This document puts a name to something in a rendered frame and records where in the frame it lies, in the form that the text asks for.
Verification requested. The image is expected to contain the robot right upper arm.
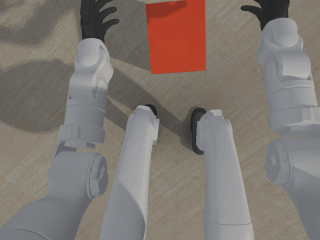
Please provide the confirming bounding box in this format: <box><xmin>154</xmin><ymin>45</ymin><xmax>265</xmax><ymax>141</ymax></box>
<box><xmin>264</xmin><ymin>136</ymin><xmax>320</xmax><ymax>240</ymax></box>

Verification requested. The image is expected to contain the robot left foot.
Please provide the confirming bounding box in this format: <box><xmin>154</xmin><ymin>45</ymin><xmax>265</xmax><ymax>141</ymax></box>
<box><xmin>144</xmin><ymin>104</ymin><xmax>157</xmax><ymax>118</ymax></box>

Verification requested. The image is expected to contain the carton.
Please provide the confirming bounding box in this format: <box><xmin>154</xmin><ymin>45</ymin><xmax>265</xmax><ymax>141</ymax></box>
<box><xmin>145</xmin><ymin>0</ymin><xmax>206</xmax><ymax>74</ymax></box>

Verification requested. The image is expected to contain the left robot thigh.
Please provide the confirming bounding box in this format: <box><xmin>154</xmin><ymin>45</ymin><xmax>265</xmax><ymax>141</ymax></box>
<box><xmin>98</xmin><ymin>111</ymin><xmax>160</xmax><ymax>240</ymax></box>

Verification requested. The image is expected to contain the right robot hand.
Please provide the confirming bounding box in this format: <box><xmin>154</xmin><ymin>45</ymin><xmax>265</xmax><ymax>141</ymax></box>
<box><xmin>240</xmin><ymin>0</ymin><xmax>290</xmax><ymax>31</ymax></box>

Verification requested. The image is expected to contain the right robot forearm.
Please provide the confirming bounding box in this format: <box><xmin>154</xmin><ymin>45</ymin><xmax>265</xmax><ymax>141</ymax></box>
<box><xmin>256</xmin><ymin>17</ymin><xmax>320</xmax><ymax>137</ymax></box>

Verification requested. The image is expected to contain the left robot forearm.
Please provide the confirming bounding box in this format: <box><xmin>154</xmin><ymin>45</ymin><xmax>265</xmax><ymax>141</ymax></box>
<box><xmin>47</xmin><ymin>38</ymin><xmax>114</xmax><ymax>189</ymax></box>

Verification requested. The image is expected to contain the robot left upper arm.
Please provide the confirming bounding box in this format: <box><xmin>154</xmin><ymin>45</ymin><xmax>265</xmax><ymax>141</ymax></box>
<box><xmin>0</xmin><ymin>151</ymin><xmax>109</xmax><ymax>240</ymax></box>

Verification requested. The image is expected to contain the left robot hand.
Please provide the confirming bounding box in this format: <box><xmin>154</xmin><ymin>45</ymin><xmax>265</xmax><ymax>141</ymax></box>
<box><xmin>80</xmin><ymin>0</ymin><xmax>119</xmax><ymax>44</ymax></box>

